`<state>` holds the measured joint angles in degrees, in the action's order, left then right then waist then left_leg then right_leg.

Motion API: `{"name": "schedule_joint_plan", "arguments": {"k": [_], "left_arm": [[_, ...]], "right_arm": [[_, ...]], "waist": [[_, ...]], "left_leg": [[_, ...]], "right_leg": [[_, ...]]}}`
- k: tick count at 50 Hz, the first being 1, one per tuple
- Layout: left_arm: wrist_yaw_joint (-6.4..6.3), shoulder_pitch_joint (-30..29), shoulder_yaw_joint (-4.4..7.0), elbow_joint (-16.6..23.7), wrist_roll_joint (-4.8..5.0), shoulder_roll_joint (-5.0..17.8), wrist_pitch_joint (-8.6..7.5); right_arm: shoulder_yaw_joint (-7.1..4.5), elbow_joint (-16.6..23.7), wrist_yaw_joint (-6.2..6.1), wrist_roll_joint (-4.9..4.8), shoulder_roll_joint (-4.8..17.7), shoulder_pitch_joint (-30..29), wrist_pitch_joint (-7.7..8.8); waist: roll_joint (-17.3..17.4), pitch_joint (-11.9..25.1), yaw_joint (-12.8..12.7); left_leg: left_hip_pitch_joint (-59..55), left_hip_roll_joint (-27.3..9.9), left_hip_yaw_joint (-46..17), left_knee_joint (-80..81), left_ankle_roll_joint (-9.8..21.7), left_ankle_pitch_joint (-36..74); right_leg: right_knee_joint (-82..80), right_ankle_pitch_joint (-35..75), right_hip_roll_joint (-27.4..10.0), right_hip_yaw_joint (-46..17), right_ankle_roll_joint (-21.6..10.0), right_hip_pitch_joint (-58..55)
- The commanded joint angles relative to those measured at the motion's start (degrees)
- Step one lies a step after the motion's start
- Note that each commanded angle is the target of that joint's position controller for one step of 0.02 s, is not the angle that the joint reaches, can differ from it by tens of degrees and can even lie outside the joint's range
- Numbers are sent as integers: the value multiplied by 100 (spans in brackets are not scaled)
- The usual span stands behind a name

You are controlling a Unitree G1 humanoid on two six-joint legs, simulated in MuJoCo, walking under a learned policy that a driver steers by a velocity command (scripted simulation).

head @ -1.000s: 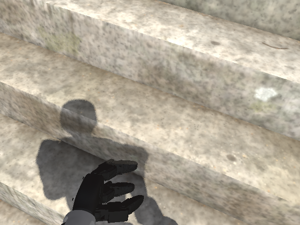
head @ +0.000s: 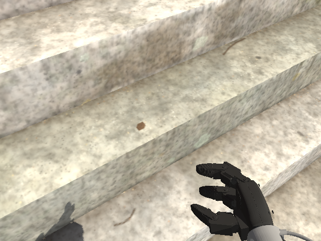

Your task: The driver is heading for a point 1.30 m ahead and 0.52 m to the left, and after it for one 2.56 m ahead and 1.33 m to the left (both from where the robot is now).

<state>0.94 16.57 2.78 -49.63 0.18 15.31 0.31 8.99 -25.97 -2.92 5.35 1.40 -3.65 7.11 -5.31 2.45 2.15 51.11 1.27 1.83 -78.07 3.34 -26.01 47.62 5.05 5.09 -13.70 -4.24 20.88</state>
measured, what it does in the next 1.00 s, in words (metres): steps to the right, turning left: right foot, then left foot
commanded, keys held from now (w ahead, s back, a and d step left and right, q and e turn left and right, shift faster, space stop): q+shift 1.00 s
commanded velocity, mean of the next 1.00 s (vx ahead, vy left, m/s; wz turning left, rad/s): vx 0.09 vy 0.00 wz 0.53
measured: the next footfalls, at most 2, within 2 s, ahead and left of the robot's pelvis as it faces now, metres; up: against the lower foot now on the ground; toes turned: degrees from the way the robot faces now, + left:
right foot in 0.36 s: +0.09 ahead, -0.17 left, -0.02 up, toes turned +12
left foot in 0.62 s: +0.04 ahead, +0.05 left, +0.00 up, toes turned +18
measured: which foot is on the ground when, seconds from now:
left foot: down 0.00-0.44, up 0.46-0.60, down 0.62-0.94, up 0.96-1.00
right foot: up 0.00-0.34, down 0.36-0.62, up 0.64-0.96, down 0.98-1.00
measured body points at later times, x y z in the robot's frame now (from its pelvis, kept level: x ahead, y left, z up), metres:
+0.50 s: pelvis +0.05 -0.03 +0.06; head +0.06 -0.03 +0.51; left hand +0.19 +0.20 -0.03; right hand +0.26 -0.25 -0.03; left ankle +0.06 +0.12 -0.56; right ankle +0.05 -0.18 -0.64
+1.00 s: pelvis +0.01 -0.14 -0.04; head +0.03 -0.14 +0.41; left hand -0.11 +0.14 -0.15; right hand +0.36 -0.15 -0.04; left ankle -0.02 +0.02 -0.59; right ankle +0.01 -0.23 -0.79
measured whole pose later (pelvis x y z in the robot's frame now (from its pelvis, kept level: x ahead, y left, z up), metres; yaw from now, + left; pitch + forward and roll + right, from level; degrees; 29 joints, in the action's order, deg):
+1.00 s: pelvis +0.01 -0.14 -0.04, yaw +36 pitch +3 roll +3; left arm -1.0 18.9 2.4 -40.2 -2.9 17.9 5.9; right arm -1.0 -18.0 -6.0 -0.2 11.8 1.1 -1.9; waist -0.9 1.9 -0.6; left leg 54.9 11.8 -6.6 -93.8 -1.6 -35.3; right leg 22.2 -1.3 0.7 -0.3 -3.2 8.8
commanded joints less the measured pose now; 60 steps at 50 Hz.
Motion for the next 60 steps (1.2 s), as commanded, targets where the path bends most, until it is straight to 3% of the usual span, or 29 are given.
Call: {"name": "schedule_joint_plan", "arguments": {"k": [1,2,3,5,7,12,19,22,24,25,26,28,30,31,32,33,35,37,39,43,44,47,49,50,51,52,54,55,60], "left_arm": [[374,-520,113,1344,-41,95,-456],[362,-542,11,1511,42,-224,-337],[331,-509,-124,1509,-68,-366,-211],[361,192,-242,1053,-3,-362,-46],[274,18,-338,1262,-121,-367,-81],[99,-719,-411,1561,-85,-248,-234],[-88,-1332,-390,2349,106,-195,-114],[-143,-195,-326,1887,-28,-83,-123],[-217,-1128,-199,2083,-214,571,-194],[-241,-1710,-265,2473,-426,260,-132],[-273,-2165,-256,2609,-420,371,-81],[-382,-2883,-137,2793,5,710,-91],[-405,-2319,-165,2713,59,467,77],[-310,-2312,-253,2674,-49,209,123],[-155,-2205,-385,2870,-172,-352,92],[-69,-1829,-390,3275,-159,-346,58],[61,-335,-137,2628,-143,590,51],[-119,221,-31,2485,-166,648,256],[-176,-521,-62,2732,-339,522,452],[-230,-88,-192,2398,-317,170,425],[-226,22,-225,2169,-375,3,450],[-12,-549,-182,1382,-165,-51,489],[-199,-1330,-189,1380,-302,130,418],[-360,-901,-138,1374,-412,341,441],[-540,-433,-66,1399,-398,777,314],[-527,-411,-24,1537,-307,892,225],[-635,-457,52,1925,-356,1046,-18],[-697,-218,-23,1981,-382,880,-47],[-765,-53,-153,2021,-298,410,39]], "right_arm": [[-802,-582,-159,-297,1185,1754,-462],[-786,-648,-154,-399,729,1240,-640],[-799,-757,-140,-483,561,940,-706],[-847,-1178,-10,-479,546,944,-641],[-949,-1315,9,-585,829,1105,-493],[-1044,-1081,-166,-469,1291,1598,-687],[-1299,-374,-398,-536,1714,1761,-1092],[-1276,98,-425,-714,1460,1036,-1274],[-1315,29,-248,-619,1203,1946,-1115],[-1475,-178,-223,-556,1531,2270,-1054],[-1495,-197,-253,-531,1674,2604,-1100],[-1527,-199,-246,-213,2074,3720,-1249],[-1279,-505,-96,-369,1513,3617,-1233],[-1253,-857,13,-403,1381,4074,-1207],[-1169,-962,36,-320,1360,3446,-1091],[-1134,-372,-49,-207,1835,2243,-930],[-1147,447,-201,-404,2033,846,-815],[-1052,606,-274,-551,2001,111,-643],[-935,560,-275,-508,1647,530,-609],[-1054,707,-371,-440,1462,919,-730],[-1060,852,-404,-473,1388,960,-821],[-1095,777,-458,-602,1223,1484,-991],[-974,689,-274,-595,844,1494,-1006],[-900,634,-156,-568,652,1416,-883],[-893,625,4,-560,773,1653,-722],[-921,242,132,-675,1119,1892,-668],[-953,284,71,-830,1512,779,-735],[-964,376,19,-734,1553,74,-785],[-748,264,46,-678,970,-149,-829]], "waist": [[2721,2210,-35],[1763,1247,-431],[946,284,-610],[264,-337,-872],[139,-569,-920],[608,501,-563],[1733,424,-263],[784,426,-705],[-2020,1165,125],[-1005,1153,334],[-346,1143,750],[10,903,1718],[561,-37,1366],[1113,-97,1446],[1412,-507,747],[2030,-56,-297],[1110,698,-814],[988,420,-1326],[613,-52,-963],[1370,13,-691],[1301,-24,-479],[274,-115,459],[-101,-38,642],[-303,15,536],[-427,572,588],[93,811,430],[972,537,-207],[1447,189,-582],[343,98,-689]], "left_leg": [[-4444,-1797,-3646,3964,1264,4434],[-3405,-1589,-3104,3876,1090,2523],[-2348,-1225,-2641,3840,939,1175],[-1253,-843,-2043,4071,880,59],[-1372,-776,-2262,4283,1025,360],[-2364,-775,-2474,3771,1175,2481],[-2617,-627,-3753,3414,848,-440],[-1214,310,-2279,2104,-229,1531],[561,1465,-505,-1353,-977,-1501],[327,1180,-458,-2846,-1177,-1801],[-237,873,-274,-3433,-1207,-1471],[-1656,-440,-1428,-1619,-785,-944],[-2776,-72,-651,3896,2,270],[-3671,-55,-376,5283,320,1339],[-3332,295,-688,4388,261,1656],[-3201,-132,-2835,3368,729,4812],[-2747,-652,-3914,3202,862,3710],[-1048,-902,-3988,2738,866,2681],[54,-315,-3237,2890,488,666],[-1073,-19,-3151,2361,-41,1904],[-1340,151,-2956,2311,-179,947],[-1614,889,-1408,16,-185,-421],[165,1151,-378,-3112,-538,-510],[1582,1038,-368,-4095,-742,-898],[2232,248,-978,-5506,-1045,-954],[2710,152,-1165,-5656,-1235,-372],[2659,-262,-1504,-5055,-1524,770],[2513,-292,-1319,-4451,-1586,1394],[1358,-267,-1003,-2256,-1382,2197]], "right_leg": [[5994,-1999,537,-393,283,2009],[6024,-2028,529,-348,310,2663],[5967,-1952,236,-48,306,2679],[5872,-2110,103,250,382,2223],[5524,-1745,-195,591,458,2604],[4064,-271,-610,1001,754,2358],[1276,-2735,-519,325,811,1913],[-1757,-609,-744,556,583,-554],[-1373,4370,-2328,-478,-208,-2644],[-1282,5235,-2691,-193,-444,-1897],[-1310,4429,-2671,-91,-462,-1160],[-415,2613,-2402,-93,-229,-194],[1445,804,-905,1561,-6,373],[2881,-2556,-523,2037,103,836],[4567,-3505,-201,1879,397,1670],[4885,-2921,77,835,803,2213],[5494,-2101,114,385,972,1901],[5972,-1227,115,496,1032,1110],[5008,-915,166,832,784,298],[-62,-2104,-273,664,164,80],[-1649,-1737,-335,872,-19,-40],[-4483,1040,-716,1171,4,-237],[-2782,3300,-887,1356,266,-750],[-1815,5516,-1541,1105,198,-1766],[-1389,5863,-2655,190,-270,-2227],[-1389,4431,-2589,179,-592,-2767],[-2268,439,-2876,-921,-1371,-2441],[-2416,-452,-2630,-1059,-1214,-2043],[-2608,-253,-1976,-145,-603,-1827]]}}
Velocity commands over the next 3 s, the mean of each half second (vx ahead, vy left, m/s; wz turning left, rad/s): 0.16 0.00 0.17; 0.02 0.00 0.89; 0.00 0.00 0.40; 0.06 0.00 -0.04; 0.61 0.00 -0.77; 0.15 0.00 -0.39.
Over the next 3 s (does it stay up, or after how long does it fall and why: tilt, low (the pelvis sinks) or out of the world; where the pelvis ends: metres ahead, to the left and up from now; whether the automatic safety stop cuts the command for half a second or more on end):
stays up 0.21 -0.24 0.09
